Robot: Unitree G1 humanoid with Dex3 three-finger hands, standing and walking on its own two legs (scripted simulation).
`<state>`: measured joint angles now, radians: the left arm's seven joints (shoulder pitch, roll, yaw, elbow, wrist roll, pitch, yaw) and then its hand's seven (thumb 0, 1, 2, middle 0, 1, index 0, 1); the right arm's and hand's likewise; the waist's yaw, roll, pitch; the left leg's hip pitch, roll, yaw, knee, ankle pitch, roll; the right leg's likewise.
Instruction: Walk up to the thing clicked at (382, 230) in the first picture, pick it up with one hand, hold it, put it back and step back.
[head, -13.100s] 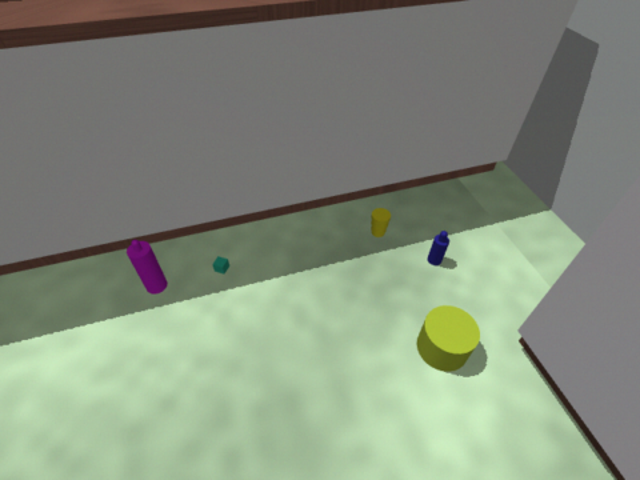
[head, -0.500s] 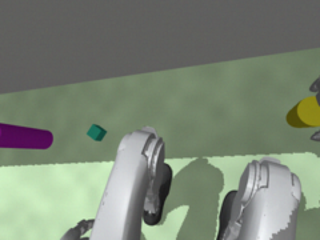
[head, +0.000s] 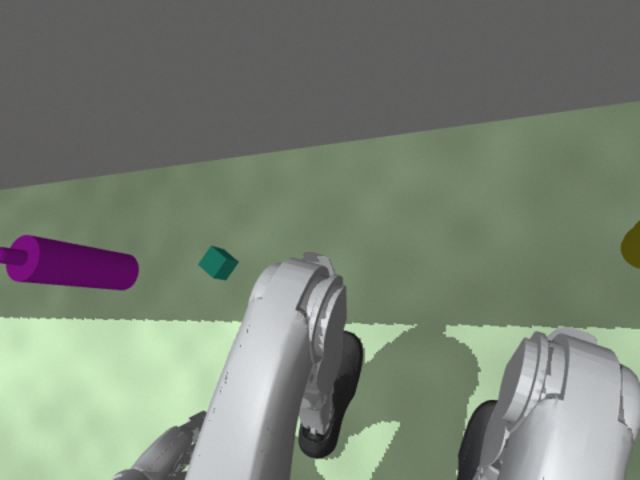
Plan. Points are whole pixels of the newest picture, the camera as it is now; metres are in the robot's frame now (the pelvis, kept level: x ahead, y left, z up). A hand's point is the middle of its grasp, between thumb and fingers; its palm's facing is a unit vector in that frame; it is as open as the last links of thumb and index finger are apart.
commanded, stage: rest palm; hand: right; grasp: from above
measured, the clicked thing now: out of the picture +0.45 -0.29 -0.25
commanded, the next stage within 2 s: close in 0.38 s
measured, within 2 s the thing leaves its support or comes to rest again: neither
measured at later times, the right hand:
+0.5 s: hand out of the picture +0.44 -0.29 -0.22, palm faces -0.44 +0.10 -0.89, open 14.4 cm
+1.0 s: hand out of the picture +0.44 -0.30 -0.22, palm faces -0.47 +0.12 -0.88, open 14.3 cm
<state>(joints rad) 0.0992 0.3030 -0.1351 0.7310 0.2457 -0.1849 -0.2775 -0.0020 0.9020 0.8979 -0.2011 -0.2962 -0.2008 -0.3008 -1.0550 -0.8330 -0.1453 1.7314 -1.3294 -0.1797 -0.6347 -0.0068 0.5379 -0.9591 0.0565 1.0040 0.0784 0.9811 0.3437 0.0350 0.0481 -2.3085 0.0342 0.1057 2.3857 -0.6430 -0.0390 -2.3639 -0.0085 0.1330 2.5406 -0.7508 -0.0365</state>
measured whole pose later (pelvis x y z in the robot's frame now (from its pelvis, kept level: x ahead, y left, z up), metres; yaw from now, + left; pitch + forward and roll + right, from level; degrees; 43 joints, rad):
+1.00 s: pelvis -0.01 +0.00 +0.00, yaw +2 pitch +28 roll +13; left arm 0.14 0.33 -0.25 0.72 0.28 -0.25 -0.30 0.00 0.90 0.90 -0.20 -0.30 -0.20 -0.30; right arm -1.05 -0.94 -0.07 1.78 -1.28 -0.28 -0.60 -0.01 0.58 -1.03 0.09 1.02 0.07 1.04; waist 0.35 0.09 0.11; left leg -2.26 0.02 0.16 2.36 -0.60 -0.03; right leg -2.33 -0.01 0.20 2.56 -0.74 -0.02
